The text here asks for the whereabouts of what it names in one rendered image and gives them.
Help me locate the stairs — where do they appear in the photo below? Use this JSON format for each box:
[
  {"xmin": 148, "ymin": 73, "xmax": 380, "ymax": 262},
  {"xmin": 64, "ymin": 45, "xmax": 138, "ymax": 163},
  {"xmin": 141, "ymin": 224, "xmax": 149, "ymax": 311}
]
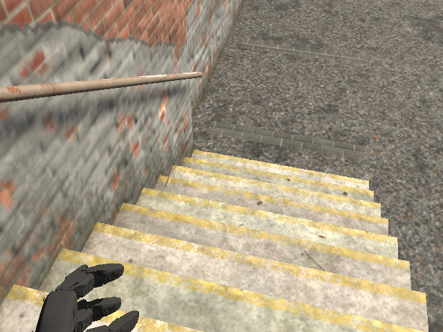
[{"xmin": 0, "ymin": 150, "xmax": 428, "ymax": 332}]

